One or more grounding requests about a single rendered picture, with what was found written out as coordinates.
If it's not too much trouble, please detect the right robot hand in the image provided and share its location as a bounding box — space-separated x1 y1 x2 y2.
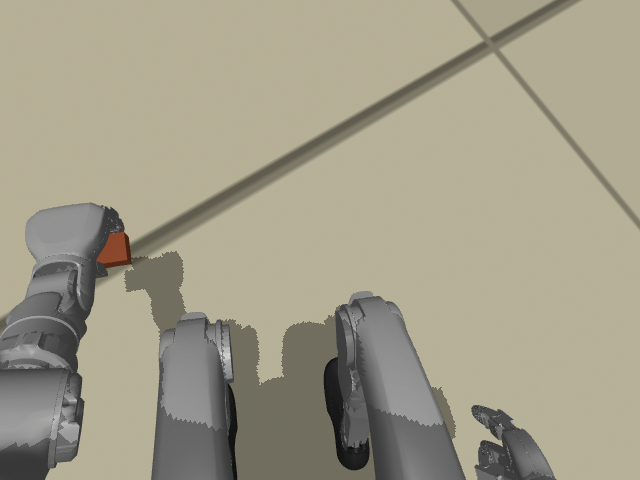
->
471 405 555 480

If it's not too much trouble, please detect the right robot foot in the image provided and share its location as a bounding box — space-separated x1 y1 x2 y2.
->
324 357 370 470

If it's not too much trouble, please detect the small box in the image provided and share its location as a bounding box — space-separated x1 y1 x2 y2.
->
96 232 132 268

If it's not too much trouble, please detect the left robot hand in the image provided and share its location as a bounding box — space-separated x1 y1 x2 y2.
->
25 203 125 278

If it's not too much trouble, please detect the left robot arm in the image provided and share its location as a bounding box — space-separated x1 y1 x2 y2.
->
0 255 96 480

